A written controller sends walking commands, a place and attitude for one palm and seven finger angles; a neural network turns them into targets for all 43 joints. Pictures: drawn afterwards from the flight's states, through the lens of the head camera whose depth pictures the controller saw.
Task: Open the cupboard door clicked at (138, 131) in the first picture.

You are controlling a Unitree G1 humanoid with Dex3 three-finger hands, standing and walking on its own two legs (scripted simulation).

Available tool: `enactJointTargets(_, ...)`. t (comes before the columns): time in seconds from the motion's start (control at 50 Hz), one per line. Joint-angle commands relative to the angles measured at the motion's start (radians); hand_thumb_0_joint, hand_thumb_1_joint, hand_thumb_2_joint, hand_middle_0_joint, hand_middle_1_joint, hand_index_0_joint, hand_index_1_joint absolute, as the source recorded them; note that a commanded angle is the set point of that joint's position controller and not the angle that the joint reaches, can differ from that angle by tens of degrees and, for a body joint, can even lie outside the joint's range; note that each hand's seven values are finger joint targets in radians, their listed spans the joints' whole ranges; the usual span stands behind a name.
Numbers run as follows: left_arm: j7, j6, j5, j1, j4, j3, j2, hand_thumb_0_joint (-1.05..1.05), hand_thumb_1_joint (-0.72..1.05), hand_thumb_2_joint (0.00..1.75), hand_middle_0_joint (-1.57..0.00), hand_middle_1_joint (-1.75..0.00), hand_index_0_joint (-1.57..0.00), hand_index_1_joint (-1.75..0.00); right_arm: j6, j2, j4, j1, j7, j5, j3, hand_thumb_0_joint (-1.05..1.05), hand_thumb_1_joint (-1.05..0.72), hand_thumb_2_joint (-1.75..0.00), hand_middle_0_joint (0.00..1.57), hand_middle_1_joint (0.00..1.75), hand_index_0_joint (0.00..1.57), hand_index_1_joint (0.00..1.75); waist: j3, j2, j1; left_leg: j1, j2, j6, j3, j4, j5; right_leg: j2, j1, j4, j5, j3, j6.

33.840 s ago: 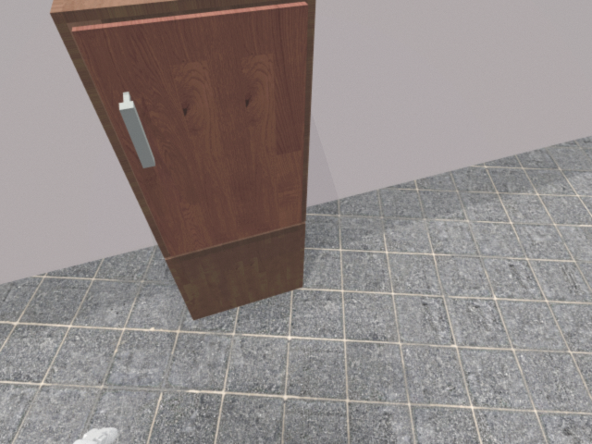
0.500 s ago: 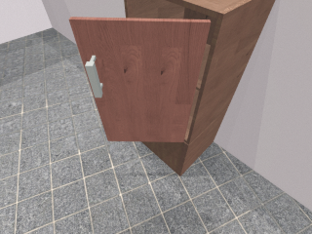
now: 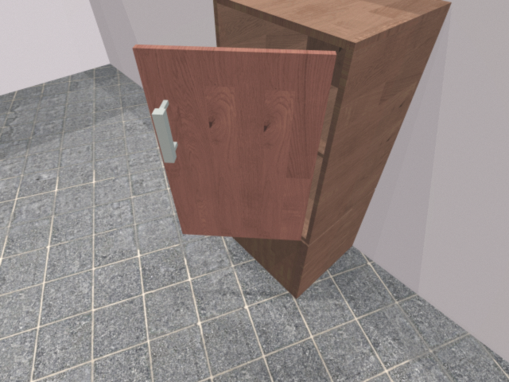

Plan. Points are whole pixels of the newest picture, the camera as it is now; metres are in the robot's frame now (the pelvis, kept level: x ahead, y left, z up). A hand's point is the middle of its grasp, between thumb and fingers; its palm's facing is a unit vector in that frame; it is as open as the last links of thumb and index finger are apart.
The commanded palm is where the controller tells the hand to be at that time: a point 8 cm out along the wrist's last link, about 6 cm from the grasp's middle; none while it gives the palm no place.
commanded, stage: come to a stop and stand still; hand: left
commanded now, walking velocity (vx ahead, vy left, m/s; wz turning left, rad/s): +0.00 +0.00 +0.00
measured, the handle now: (167, 131) +0.60 +0.23 +0.08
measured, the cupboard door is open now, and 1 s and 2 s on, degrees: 44 44 44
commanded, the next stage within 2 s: look again from close up in 0.14 s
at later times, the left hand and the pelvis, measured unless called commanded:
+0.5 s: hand out of the picture -0.02 +0.16 -0.18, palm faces +0.06 -0.99 -0.15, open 7.3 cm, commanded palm none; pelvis -0.01 +0.01 +0.00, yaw +0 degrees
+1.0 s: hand out of the picture -0.01 +0.17 -0.18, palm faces +0.10 -0.99 -0.14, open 7.4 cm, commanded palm none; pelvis +0.02 +0.01 +0.00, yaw +1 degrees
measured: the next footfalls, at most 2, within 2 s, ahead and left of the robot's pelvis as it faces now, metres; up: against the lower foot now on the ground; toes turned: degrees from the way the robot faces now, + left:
none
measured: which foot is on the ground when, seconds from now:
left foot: down 0.00-1.00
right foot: down 0.00-1.00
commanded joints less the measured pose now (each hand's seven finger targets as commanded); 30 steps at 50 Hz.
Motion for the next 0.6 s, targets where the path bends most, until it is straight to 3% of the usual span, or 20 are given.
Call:
enactJointTargets(0.0, 0.012, -0.022, -0.004, 0.017, -0.041, 0.028, 0.102, 0.0, 0.9, 0.9, -0.2, -0.3, -0.2, -0.3, -0.022, -0.064, -0.01, 0.071, -0.005, 0.001, -0.007, 0.0, -0.9, -0.9, 0.2, 0.3, 0.2, 0.3, 0.076, -0.014, -0.003, -0.173, 0.084, 0.015, -0.117, -0.149, -0.19, -0.113, 0.076, -0.15, -0.313, 0.193, -0.01)
enactJointTargets(0.14, 0.015, -0.018, -0.003, 0.021, -0.021, 0.029, 0.086, 0.0, 0.9, 0.9, -0.2, -0.3, -0.2, -0.3, -0.017, -0.039, 0.024, 0.11, -0.01, -0.001, -0.006, 0.0, -0.9, -0.9, 0.2, 0.3, 0.2, 0.3, 0.117, -0.011, 0.003, -0.219, 0.088, 0.013, -0.127, -0.156, -0.224, -0.107, 0.072, -0.146, -0.329, 0.186, -0.013)
enactJointTargets(0.2, 0.014, -0.018, -0.004, 0.025, -0.021, 0.029, 0.076, 0.0, 0.9, 0.9, -0.2, -0.3, -0.2, -0.3, -0.019, -0.038, 0.028, 0.121, -0.012, -0.001, -0.007, 0.0, -0.9, -0.9, 0.2, 0.3, 0.2, 0.3, 0.094, -0.006, 0.001, -0.216, 0.089, 0.014, -0.13, -0.153, -0.221, -0.105, 0.081, -0.135, -0.315, 0.189, -0.012)
enactJointTargets(0.38, 0.014, -0.019, 0.0, 0.029, -0.022, 0.029, 0.061, 0.0, 0.9, 0.9, -0.2, -0.3, -0.2, -0.3, -0.019, -0.031, 0.024, 0.11, -0.013, 0.001, -0.013, 0.0, -0.9, -0.9, 0.2, 0.3, 0.2, 0.3, 0.105, -0.02, -0.004, -0.207, 0.092, 0.016, -0.137, -0.154, -0.231, -0.098, 0.055, -0.137, -0.306, 0.193, -0.008)
enactJointTargets(0.42, 0.014, -0.019, 0.001, 0.033, -0.021, 0.029, 0.059, 0.0, 0.9, 0.9, -0.2, -0.3, -0.2, -0.3, -0.02, -0.034, 0.022, 0.102, -0.014, 0.001, -0.013, 0.0, -0.9, -0.9, 0.2, 0.3, 0.2, 0.3, 0.111, 0.006, -0.003, -0.198, 0.094, 0.016, -0.138, -0.158, -0.241, -0.094, 0.04, -0.136, -0.301, 0.191, -0.006)
enactJointTargets(0.58, 0.012, -0.02, 0.006, 0.052, -0.023, 0.029, 0.047, 0.0, 0.9, 0.9, -0.2, -0.3, -0.2, -0.3, -0.025, -0.048, 0.001, 0.057, -0.014, 0.003, -0.019, 0.0, -0.9, -0.9, 0.2, 0.3, 0.2, 0.3, 0.119, 0.003, 0.006, -0.226, 0.113, 0.023, -0.171, -0.204, -0.278, -0.077, 0.074, -0.104, -0.226, 0.169, 0.005)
